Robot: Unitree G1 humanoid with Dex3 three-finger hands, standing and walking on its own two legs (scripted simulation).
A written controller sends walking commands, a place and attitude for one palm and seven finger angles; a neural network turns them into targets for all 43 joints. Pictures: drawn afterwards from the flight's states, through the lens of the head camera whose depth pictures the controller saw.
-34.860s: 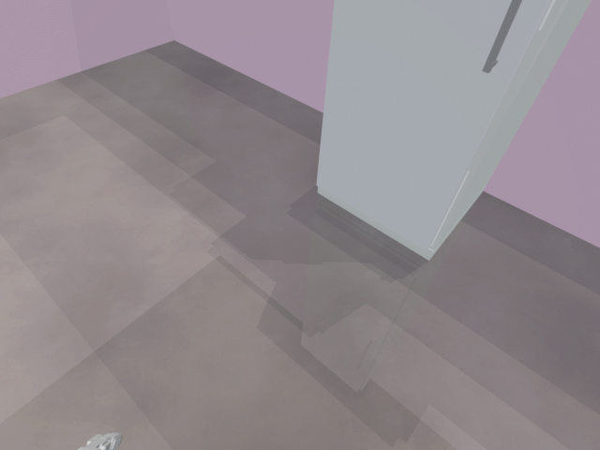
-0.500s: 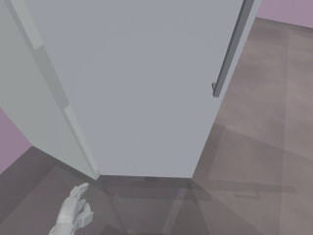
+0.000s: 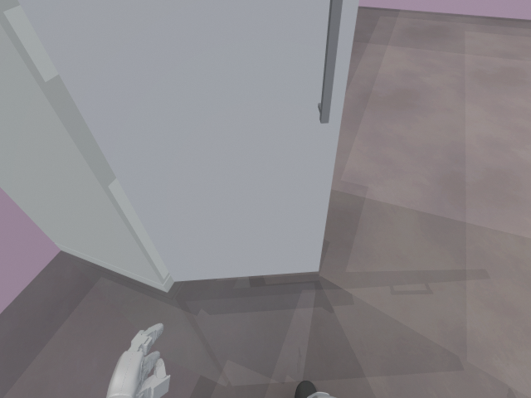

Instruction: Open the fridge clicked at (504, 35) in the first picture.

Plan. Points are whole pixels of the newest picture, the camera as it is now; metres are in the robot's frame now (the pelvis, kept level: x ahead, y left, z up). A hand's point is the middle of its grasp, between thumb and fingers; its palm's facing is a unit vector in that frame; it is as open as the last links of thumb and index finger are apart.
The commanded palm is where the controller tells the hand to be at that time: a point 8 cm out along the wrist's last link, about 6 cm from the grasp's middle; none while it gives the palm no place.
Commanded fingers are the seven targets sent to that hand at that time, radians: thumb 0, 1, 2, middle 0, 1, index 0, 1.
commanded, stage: step back with the hand held close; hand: right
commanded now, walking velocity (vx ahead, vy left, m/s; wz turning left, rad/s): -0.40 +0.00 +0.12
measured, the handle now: (331, 26) +0.66 -0.09 +0.25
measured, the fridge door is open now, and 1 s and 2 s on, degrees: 65 65 65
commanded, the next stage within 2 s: stop stepping back and stand still in 0.02 s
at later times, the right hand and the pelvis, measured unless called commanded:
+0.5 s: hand out of the picture +0.13 -0.26 +0.17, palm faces +0.25 +0.85 -0.46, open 7.5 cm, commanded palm +0.08 -0.31 +0.18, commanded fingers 0.00 -0.90 -0.90 0.20 0.30 0.20 0.30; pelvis -0.10 -0.03 +0.01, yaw +7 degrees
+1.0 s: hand out of the picture +0.15 -0.30 +0.19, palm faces +0.35 +0.82 -0.46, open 7.5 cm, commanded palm +0.09 -0.35 +0.18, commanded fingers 0.00 -0.90 -0.90 0.20 0.30 0.20 0.30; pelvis -0.08 -0.07 +0.00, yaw +7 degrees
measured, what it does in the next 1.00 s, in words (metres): walks backwards: left foot, then right foot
